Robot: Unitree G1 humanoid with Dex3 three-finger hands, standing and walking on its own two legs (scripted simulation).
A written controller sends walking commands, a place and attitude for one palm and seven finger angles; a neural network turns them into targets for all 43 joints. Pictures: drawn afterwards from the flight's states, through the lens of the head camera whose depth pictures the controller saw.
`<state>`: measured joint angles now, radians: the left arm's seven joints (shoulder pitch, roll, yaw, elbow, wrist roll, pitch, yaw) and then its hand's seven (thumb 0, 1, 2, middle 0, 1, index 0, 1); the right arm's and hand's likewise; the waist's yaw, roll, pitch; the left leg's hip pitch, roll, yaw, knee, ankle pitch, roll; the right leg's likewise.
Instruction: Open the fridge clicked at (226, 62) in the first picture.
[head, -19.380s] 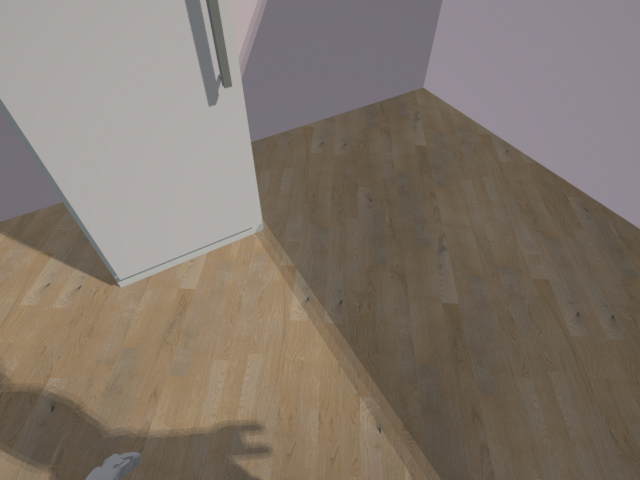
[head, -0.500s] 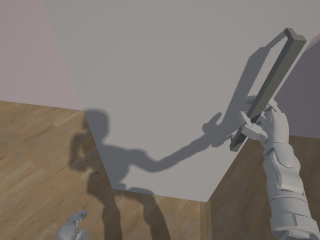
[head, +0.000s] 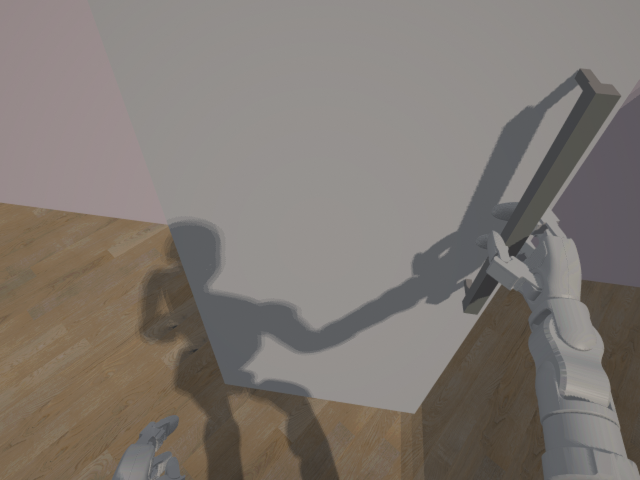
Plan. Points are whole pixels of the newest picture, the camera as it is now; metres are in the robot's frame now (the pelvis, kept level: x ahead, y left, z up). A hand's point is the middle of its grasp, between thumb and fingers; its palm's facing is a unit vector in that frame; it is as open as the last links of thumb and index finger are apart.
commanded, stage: grip the handle and tug to test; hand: right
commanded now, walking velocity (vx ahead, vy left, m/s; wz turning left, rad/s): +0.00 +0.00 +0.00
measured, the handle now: (514, 218) +0.42 -0.20 +0.14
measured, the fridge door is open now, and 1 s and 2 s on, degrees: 0 16 45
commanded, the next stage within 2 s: pull the door a little, standing still in 0.28 s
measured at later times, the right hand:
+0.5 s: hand (499, 272) +0.35 -0.17 +0.12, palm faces +0.05 +1.00 +0.00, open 6.0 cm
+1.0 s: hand (494, 359) +0.24 -0.15 +0.12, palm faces +0.06 +0.98 -0.19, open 6.1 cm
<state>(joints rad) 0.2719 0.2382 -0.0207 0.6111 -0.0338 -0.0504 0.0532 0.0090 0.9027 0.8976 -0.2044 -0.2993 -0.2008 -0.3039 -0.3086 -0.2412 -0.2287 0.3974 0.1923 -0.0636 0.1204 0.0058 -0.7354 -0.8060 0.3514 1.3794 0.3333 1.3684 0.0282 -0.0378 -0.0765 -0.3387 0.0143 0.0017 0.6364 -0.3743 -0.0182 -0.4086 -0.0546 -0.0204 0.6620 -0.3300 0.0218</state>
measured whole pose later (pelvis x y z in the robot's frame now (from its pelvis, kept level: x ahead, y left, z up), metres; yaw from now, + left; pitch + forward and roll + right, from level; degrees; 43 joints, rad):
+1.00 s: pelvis +0.00 -0.01 +0.02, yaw +0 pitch +0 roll +0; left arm 0.17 0.21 -0.05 0.50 0.02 0.06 0.07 0.01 0.90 0.90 -0.20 -0.30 -0.20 -0.30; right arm 0.36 -0.20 0.01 -0.32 0.06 -0.01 -0.06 -0.03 -0.62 -0.74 0.38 1.35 0.37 1.39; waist 0.01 -0.05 -0.02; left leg -0.21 0.05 0.03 0.55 -0.29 -0.03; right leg -0.23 -0.03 -0.04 0.47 -0.25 0.01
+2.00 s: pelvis -0.12 +0.28 +0.00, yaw -32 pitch +3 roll +3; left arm 0.18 0.15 0.03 0.65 0.02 -0.16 0.05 0.00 0.91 0.90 -0.21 -0.30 -0.21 -0.30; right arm 0.20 -0.27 0.03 -0.41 -0.05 -0.11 -0.04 -0.07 -0.60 -0.89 0.32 1.28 0.18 1.19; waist -0.01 -0.02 0.13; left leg -0.25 0.05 -0.01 0.52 -0.33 -0.05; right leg -0.45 -0.15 0.27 0.59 -0.25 0.08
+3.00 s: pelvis +0.18 +0.52 +0.00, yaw -77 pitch +1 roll +3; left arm 0.16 0.17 -0.01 0.63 0.01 -0.13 0.08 0.01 0.90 0.90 -0.21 -0.30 -0.20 -0.30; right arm 0.25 -0.30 -0.28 -0.32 0.06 -0.05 -0.12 -0.07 -0.61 -0.82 0.42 1.32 0.29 1.39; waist -0.02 -0.04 0.13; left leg -0.26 0.03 0.05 0.56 -0.29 -0.04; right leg -0.48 -0.11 0.19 0.82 -0.42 0.07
